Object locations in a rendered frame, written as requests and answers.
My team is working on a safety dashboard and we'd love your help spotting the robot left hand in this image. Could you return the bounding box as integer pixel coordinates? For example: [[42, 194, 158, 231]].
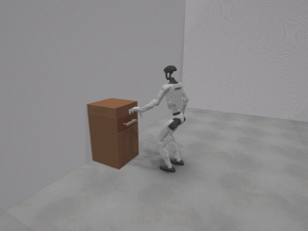
[[129, 107, 142, 118]]

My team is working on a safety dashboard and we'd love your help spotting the robot left foot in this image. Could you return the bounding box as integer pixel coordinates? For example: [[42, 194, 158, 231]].
[[160, 166, 176, 173]]

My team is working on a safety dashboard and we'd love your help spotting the cabinet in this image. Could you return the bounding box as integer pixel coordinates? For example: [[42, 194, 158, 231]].
[[87, 98, 139, 169]]

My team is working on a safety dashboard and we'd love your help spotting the handle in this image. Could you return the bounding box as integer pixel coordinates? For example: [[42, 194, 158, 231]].
[[123, 119, 138, 126]]

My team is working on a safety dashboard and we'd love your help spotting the left robot thigh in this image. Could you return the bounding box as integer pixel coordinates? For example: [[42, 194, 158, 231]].
[[157, 119, 179, 147]]

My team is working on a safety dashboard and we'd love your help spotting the robot right upper arm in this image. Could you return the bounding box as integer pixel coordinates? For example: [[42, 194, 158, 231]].
[[179, 82, 189, 103]]

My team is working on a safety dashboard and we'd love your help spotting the robot left upper arm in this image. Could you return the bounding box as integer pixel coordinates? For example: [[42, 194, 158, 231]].
[[155, 84, 171, 106]]

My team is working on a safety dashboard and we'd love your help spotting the robot right forearm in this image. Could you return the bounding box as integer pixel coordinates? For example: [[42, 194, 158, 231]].
[[180, 101, 189, 114]]

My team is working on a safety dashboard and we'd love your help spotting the drawer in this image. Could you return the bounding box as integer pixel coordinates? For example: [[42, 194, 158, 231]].
[[117, 111, 137, 133]]

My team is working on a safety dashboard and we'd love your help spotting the robot left forearm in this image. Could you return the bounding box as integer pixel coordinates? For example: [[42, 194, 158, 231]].
[[139, 99, 157, 113]]

